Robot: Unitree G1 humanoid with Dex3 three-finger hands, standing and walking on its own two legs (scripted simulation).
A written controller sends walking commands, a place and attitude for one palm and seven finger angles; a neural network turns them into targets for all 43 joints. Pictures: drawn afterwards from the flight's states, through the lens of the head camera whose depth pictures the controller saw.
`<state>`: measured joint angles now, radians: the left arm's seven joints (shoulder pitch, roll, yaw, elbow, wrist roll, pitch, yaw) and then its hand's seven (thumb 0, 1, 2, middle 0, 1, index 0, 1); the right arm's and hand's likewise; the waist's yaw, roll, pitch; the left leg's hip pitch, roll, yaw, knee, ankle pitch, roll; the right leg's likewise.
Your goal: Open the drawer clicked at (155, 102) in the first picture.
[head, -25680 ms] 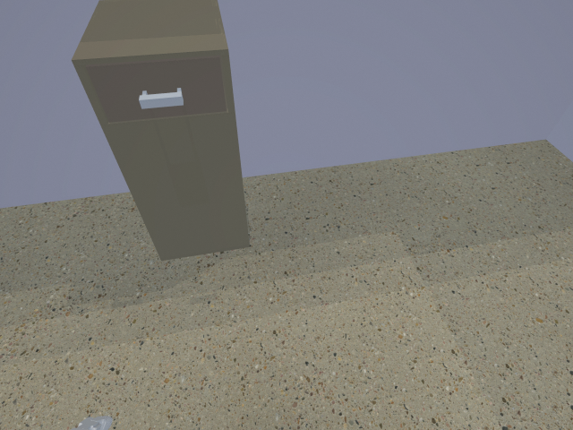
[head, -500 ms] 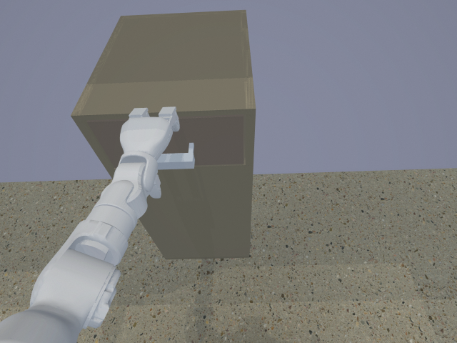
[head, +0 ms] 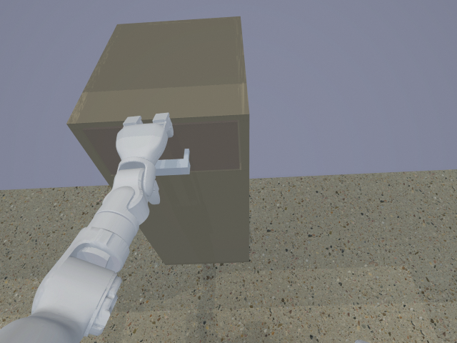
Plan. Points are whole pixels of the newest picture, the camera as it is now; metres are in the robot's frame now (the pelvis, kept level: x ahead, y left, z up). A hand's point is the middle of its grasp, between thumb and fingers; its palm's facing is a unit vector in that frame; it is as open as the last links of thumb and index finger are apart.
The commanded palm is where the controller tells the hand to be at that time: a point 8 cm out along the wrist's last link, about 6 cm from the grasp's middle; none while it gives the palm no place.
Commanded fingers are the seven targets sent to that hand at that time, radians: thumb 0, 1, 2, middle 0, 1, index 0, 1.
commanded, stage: re-aim the fingers above the handle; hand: left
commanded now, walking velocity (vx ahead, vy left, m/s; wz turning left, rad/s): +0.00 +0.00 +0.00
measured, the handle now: (166, 160) +0.50 +0.15 +0.00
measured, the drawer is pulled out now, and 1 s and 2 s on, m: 0.00 0.00 0.00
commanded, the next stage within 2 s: lower the fingers behind the handle in 0.60 s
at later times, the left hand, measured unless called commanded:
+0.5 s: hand (153, 163) +0.43 +0.15 +0.06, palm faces -0.02 -0.03 -1.00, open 13.8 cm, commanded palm +0.41 +0.16 +0.11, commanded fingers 0.00 -0.50 0.30 -0.30 -1.20 -0.30 -1.20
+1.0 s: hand (161, 167) +0.44 +0.15 +0.04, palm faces -0.03 -0.05 -1.00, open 13.8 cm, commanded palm +0.42 +0.16 +0.09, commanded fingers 0.00 -0.50 0.30 -0.30 -1.20 -0.30 -1.20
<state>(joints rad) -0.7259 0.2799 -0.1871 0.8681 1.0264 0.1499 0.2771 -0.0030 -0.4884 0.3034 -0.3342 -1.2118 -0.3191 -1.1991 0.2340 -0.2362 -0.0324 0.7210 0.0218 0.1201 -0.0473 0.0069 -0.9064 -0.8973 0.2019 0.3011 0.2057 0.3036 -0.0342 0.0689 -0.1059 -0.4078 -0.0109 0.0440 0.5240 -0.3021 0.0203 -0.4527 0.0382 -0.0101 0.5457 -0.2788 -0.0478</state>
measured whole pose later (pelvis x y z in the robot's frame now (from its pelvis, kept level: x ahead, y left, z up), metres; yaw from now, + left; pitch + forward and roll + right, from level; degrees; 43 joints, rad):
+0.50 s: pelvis +0.00 +0.00 +0.00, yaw +1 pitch +10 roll +1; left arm -0.71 0.27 -0.22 0.84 1.01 0.15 0.23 0.00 -0.49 0.30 -0.32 -1.20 -0.32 -1.20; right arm 0.21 -0.24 -0.03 0.71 0.03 0.12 -0.05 0.01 -0.91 -0.90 0.20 0.30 0.21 0.30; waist -0.02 0.07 -0.11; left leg -0.39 -0.01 0.03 0.52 -0.30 0.02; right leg -0.43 0.04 -0.02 0.55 -0.28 -0.05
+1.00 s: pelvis +0.00 +0.00 +0.00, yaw +0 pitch +12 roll +0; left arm -0.73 0.27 -0.18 0.92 1.04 0.06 0.30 0.00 -0.49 0.30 -0.32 -1.20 -0.32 -1.20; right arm 0.27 -0.24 -0.04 0.73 0.01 0.10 -0.04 0.01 -0.91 -0.90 0.20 0.30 0.21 0.30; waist -0.05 0.06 -0.11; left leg -0.46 -0.01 0.04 0.57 -0.31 0.02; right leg -0.51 0.04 -0.01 0.58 -0.29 -0.05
